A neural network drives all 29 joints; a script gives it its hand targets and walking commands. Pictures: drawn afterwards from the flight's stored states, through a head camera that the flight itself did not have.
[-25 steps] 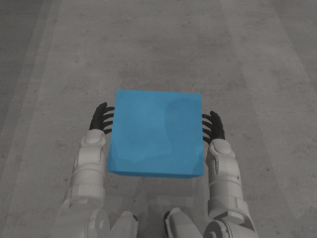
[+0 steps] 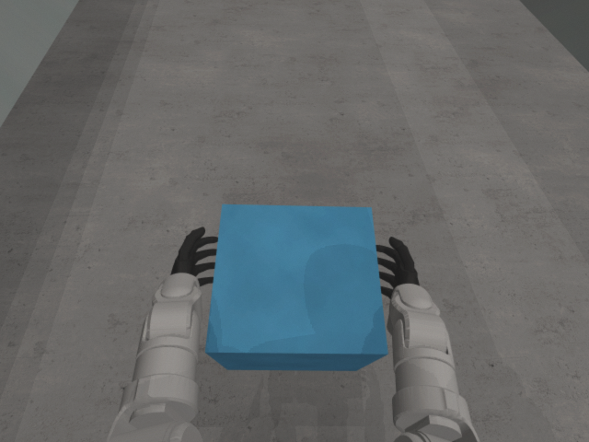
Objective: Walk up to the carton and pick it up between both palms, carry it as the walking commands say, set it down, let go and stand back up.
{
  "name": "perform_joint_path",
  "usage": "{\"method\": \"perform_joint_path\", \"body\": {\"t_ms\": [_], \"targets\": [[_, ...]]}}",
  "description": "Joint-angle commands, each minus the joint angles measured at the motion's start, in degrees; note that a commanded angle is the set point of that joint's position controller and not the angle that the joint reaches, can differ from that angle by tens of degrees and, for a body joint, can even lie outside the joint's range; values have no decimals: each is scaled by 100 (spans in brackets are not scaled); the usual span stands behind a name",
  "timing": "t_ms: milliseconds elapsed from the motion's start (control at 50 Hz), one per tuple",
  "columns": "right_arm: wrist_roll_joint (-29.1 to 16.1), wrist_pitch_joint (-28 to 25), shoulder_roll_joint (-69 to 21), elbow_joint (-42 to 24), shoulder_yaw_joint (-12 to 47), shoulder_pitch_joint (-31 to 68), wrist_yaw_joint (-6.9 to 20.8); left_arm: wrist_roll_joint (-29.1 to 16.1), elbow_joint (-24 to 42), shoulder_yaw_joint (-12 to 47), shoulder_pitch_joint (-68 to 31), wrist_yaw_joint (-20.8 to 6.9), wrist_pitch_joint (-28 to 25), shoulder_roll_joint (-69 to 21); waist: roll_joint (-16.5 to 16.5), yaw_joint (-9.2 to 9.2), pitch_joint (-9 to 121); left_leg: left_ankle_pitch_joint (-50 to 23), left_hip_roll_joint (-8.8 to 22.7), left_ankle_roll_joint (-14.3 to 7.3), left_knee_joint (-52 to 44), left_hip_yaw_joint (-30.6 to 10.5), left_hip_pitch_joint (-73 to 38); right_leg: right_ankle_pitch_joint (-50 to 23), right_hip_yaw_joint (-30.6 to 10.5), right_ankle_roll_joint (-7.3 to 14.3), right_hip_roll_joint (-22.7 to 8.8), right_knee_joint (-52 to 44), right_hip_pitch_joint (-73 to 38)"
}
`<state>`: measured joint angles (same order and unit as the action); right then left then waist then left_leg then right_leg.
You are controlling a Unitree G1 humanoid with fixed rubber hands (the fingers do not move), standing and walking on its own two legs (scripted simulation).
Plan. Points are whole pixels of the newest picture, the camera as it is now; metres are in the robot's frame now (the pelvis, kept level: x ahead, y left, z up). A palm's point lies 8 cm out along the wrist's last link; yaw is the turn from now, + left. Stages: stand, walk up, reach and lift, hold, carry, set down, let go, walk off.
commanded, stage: reach and lift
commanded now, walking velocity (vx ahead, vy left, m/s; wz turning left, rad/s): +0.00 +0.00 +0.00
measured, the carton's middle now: (294, 294) +0.34 -0.03 -0.08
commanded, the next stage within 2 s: hold in 1.90 s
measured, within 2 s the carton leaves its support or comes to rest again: neither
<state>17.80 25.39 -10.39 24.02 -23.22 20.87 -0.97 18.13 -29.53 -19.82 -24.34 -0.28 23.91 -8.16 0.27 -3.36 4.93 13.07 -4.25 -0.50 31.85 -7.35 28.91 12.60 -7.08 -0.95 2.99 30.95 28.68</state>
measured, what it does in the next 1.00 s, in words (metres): stands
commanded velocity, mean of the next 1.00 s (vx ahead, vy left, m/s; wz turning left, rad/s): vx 0.00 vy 0.00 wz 0.00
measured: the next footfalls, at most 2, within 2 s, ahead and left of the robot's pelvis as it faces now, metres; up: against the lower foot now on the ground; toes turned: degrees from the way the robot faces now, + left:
none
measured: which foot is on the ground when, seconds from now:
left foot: down 0.00-1.00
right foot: down 0.00-1.00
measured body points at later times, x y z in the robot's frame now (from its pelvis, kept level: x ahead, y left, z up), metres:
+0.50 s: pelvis +0.01 +0.00 +0.02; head -0.03 +0.01 +0.46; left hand +0.34 +0.13 +0.05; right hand +0.31 -0.18 +0.05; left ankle +0.02 +0.11 -0.73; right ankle +0.02 -0.13 -0.73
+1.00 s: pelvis +0.02 +0.00 +0.02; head -0.03 +0.00 +0.46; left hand +0.32 +0.15 +0.06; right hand +0.32 -0.17 +0.06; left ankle +0.02 +0.11 -0.73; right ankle +0.02 -0.13 -0.73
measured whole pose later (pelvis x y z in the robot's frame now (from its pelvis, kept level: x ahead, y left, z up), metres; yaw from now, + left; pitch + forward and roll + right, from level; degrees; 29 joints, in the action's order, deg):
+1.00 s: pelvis +0.02 +0.00 +0.02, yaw +0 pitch -7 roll +0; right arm 19.1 42.4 -9.4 16.5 -16.3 17.6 -0.1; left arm 18.8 -16.9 -15.8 -17.9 -0.3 41.5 -9.4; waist 0.1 -0.8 0.5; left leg 10.7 -3.3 -0.9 19.3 -7.2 1.8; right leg 10.0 -6.7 -0.4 2.0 18.2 1.5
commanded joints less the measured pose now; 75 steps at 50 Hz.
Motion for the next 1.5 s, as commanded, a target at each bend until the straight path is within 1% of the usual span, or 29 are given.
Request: {"method": "perform_joint_path", "body": {"t_ms": [0, 140, 420, 520, 600, 720, 840, 960, 1260, 1480], "targets": [[-1073, 3, -5116, 269, 3288, 2886, 1565, -1004, -291, 3085, -2581, -1577, -14, -5198, -110, -24, 2315, -1084, -97, 19, -528, 296, -1346, -1419, 419, 29, 209, -335, -1522], [-1232, 356, -5177, 91, 3394, 2873, 1555, -1168, -115, 3190, -2561, -1597, 285, -5208, -53, -33, 1841, -866, -52, 21, -846, 291, -1697, -1197, 409, 12, 186, -667, -1878], [-1622, 1154, -5327, -506, 3728, 2658, 1523, -1572, 640, 3520, -2417, -1677, 1062, -5188, -24, -5, 1293, -997, -19, -11, -1309, 221, -2546, -1272, 365, -14, 115, -1250, -2545], [-1641, 1412, -5293, -720, 3713, 2609, 1493, -1600, 880, 3524, -2362, -1695, 1316, -5154, 22, 0, 1013, -895, -35, -17, -1505, 190, -2711, -1252, 355, -30, 92, -1450, -2786], [-1577, 1571, -5172, -646, 3567, 2567, 1495, -1512, 874, 3346, -2286, -1677, 1476, -5081, 29, 47, 653, -734, -29, -8, -1598, 173, -2671, -1091, 345, -17, 88, -1535, -2832], [-1513, 1588, -5054, -632, 3504, 2707, 1541, -1475, 958, 3273, -2379, -1637, 1552, -5150, -41, 125, 556, -713, -11, 49, -1592, 172, -2677, -960, 332, 37, 110, -1510, -2880], [-1481, 1513, -5004, -741, 3600, 2752, 1586, -1484, 1108, 3363, -2329, -1573, 1572, -5275, -77, 213, 731, -1011, -5, 124, -1545, 173, -2827, -1060, 324, 63, 155, -1448, -2913], [-1441, 1481, -4990, -843, 3659, 2640, 1599, -1512, 1225, 3455, -2188, -1541, 1606, -5331, -64, 222, 836, -1267, -10, 171, -1527, 175, -2933, -1226, 313, 64, 177, -1437, -2954], [-1518, 1508, -5049, -947, 3784, 2507, 1582, -1501, 1370, 3433, -1993, -1543, 1651, -5125, -9, 361, 744, -1205, -69, 124, -1534, 241, -2912, -1302, 314, 2, 153, -1442, -2953], [-1592, 1516, -5062, -1084, 3922, 2293, 1522, -1586, 1589, 3564, -1858, -1563, 1679, -5022, 5, 373, 779, -1233, -103, 113, -1498, 281, -2913, -1460, 318, -21, 136, -1406, -2976]]}}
